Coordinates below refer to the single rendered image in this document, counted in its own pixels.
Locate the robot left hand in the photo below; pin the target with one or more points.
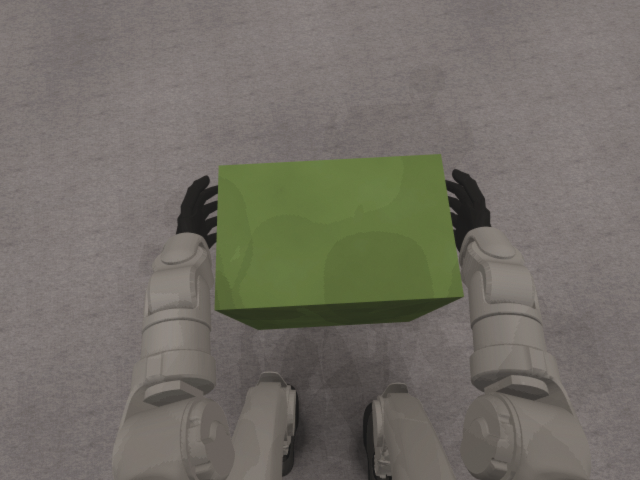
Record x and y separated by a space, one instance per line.
194 212

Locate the robot left thigh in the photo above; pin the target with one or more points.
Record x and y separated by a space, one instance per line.
266 421

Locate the carton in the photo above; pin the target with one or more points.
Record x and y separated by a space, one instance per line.
334 242

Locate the robot right thigh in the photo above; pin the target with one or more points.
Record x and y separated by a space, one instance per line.
401 425

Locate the robot thigh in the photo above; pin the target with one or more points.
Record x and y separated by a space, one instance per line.
401 425
266 421

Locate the robot right hand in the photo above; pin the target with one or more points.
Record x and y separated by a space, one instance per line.
471 208

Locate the robot right forearm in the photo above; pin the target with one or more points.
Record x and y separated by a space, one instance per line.
510 354

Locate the robot left upper arm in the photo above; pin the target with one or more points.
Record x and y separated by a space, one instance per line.
185 440

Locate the robot left forearm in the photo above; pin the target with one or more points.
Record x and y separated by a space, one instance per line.
176 362

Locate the robot right upper arm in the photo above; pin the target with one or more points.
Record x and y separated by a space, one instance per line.
507 437

